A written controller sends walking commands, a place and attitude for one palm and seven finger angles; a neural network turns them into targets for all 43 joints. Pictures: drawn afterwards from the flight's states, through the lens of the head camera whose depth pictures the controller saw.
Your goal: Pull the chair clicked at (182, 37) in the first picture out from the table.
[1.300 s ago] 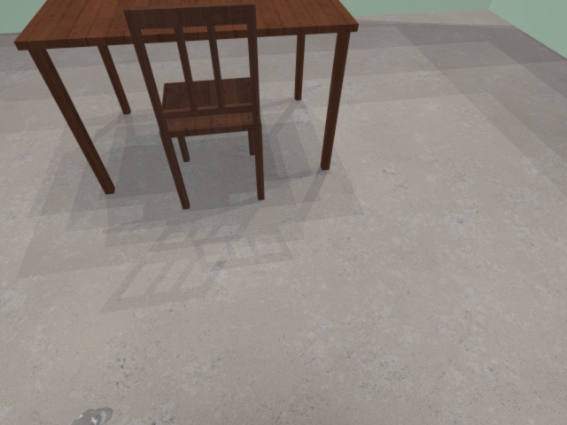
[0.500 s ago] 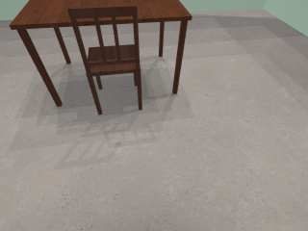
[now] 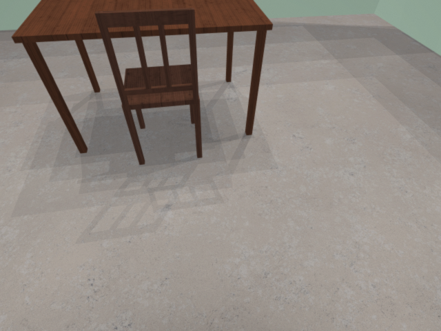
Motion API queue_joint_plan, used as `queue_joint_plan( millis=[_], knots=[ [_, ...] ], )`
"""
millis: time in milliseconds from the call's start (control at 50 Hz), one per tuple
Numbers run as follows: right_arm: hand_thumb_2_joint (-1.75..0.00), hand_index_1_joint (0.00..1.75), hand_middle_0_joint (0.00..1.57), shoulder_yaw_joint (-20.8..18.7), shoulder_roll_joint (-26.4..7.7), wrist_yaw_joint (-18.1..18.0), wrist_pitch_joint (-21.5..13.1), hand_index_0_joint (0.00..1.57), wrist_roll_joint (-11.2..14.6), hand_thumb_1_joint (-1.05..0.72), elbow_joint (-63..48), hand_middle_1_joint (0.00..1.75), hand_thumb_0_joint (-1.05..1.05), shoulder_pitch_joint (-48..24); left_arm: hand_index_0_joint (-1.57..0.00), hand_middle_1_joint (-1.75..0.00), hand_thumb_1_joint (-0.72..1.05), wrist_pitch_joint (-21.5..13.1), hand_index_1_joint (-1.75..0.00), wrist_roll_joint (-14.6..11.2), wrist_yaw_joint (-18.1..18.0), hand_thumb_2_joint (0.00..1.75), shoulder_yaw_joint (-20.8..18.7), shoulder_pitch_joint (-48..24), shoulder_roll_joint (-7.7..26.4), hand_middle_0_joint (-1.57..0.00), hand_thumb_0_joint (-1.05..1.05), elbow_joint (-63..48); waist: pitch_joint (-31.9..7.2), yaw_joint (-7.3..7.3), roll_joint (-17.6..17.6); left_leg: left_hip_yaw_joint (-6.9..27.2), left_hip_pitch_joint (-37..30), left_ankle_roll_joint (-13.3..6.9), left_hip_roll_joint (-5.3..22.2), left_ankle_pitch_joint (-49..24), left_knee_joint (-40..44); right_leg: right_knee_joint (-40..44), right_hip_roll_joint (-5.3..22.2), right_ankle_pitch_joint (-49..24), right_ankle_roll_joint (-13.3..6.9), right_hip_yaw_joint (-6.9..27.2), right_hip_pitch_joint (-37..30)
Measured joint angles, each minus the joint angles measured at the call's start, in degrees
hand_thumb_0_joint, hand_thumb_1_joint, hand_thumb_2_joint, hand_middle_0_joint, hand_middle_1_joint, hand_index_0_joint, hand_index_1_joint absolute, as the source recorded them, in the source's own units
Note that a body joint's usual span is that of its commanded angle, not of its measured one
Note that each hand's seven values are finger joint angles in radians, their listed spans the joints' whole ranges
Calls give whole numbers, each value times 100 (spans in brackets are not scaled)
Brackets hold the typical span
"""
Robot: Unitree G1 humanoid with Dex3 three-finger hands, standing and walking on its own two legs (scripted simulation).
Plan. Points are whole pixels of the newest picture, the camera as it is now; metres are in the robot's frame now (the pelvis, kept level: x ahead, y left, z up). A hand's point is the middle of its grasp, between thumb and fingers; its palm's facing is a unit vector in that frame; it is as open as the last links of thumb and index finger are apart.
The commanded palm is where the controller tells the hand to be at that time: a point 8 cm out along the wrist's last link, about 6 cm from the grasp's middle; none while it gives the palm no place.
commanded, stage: look at it before walking up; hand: left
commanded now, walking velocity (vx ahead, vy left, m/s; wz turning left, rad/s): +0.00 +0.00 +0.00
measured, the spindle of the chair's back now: (142, 59) +1.20 +0.42 -0.10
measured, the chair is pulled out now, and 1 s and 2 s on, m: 0.00 0.00 0.00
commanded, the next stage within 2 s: walk to a spot facing it in 0.14 s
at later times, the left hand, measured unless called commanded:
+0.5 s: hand out of the picture +0.04 +0.22 -0.19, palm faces +0.05 -0.98 -0.21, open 7.4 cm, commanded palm none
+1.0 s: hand (153, 243) +0.36 +0.20 -0.19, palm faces +0.02 -0.98 -0.19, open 7.4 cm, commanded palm none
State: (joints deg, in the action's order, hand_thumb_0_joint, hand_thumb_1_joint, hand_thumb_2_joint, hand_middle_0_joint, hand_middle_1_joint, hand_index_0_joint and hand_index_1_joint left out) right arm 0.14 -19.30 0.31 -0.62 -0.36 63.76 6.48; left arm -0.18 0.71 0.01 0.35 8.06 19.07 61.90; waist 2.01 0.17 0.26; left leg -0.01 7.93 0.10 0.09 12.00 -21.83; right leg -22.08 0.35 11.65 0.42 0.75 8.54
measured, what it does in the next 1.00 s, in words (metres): walks ahead: right foot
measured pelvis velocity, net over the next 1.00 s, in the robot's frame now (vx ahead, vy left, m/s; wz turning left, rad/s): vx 0.24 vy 0.02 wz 0.07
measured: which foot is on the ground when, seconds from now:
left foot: down 0.00-0.96, up 0.98-1.00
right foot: down 0.00-0.54, up 0.56-0.94, down 0.96-1.00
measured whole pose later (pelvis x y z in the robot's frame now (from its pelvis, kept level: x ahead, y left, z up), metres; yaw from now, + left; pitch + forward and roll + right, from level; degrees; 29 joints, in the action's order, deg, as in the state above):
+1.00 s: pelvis +0.24 +0.02 -0.03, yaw +4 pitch -1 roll -1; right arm -1.3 -5.5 -1.1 -3.1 -0.3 70.5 30.9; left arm -4.0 1.5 0.6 -3.0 4.4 10.6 56.1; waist 6.0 -3.2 -0.7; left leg -1.7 -0.3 -1.5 1.5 30.6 -43.5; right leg -36.5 2.1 9.4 -3.4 -8.7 25.2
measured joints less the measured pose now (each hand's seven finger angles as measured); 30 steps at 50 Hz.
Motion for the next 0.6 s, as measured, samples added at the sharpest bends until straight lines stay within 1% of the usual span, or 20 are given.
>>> queue_joint_plan(
  millis=[300,360,440,480,500,520,540,560,600],
  knots=[
    [-90,30,20,13,22,-14,20,20,-9,-90,42,30,0,40,-20,-30,90,12,-30,-5,-32,90,-2,44,-5,-20,0,49,-2,-3,1,1,7,0,2,20,1,30,0,6,11,-1,-7],
    [-90,30,20,18,131,-9,78,20,-54,-90,37,30,0,200,-20,-30,90,61,-30,26,-39,90,-8,194,-120,-20,0,36,-136,-1,-14,16,106,-13,10,247,-270,-152,-8,174,8,-22,45],
    [-90,30,20,15,346,22,111,20,-85,-90,6,30,0,597,-20,-30,90,51,-30,45,19,90,-43,563,-357,-20,0,-30,-287,0,-55,54,356,-90,58,916,-938,-387,-31,452,-10,-125,68],
    [-90,30,20,-5,466,36,100,20,-82,-90,6,30,0,817,-20,-30,90,2,-30,44,25,90,-73,775,-487,-20,0,-42,-306,-16,-67,-61,495,-111,127,1083,-1250,-451,-22,586,14,-232,2],
    [-90,30,20,-14,529,44,82,20,-76,-90,10,30,0,918,-20,-30,90,-20,-30,44,24,90,-90,882,-546,-20,0,-35,-301,-20,-57,-139,516,-121,152,1082,-1268,-497,-2,667,34,-278,-38],
    [-90,30,20,-23,596,51,55,20,-69,-90,17,30,0,1009,-20,-30,90,-30,-30,43,23,90,-107,995,-595,-20,0,-16,-289,-7,-19,-192,474,-138,148,894,-1251,-587,35,766,64,-288,-63],
    [-90,30,20,-29,680,52,17,20,-66,-90,28,30,0,1083,-20,-30,90,-21,-30,39,24,90,-126,1111,-627,-20,0,20,-275,12,78,-264,400,-171,85,844,-1250,-745,112,900,67,-241,-56],
    [-90,30,20,-42,753,55,-43,20,-80,-90,25,30,0,1159,-20,-30,90,13,-30,35,25,90,-142,1220,-668,-20,0,73,-276,23,147,-340,328,-217,32,933,-1249,-1105,177,1074,9,-235,54],
    [-90,30,20,-63,894,-5,-193,20,-92,-90,-9,30,0,1342,-20,-30,90,104,-30,54,18,90,-146,1329,-762,-20,0,200,-251,-36,172,-427,143,-299,-8,1094,-1111,-2342,165,1471,-81,-233,523]
  ],
)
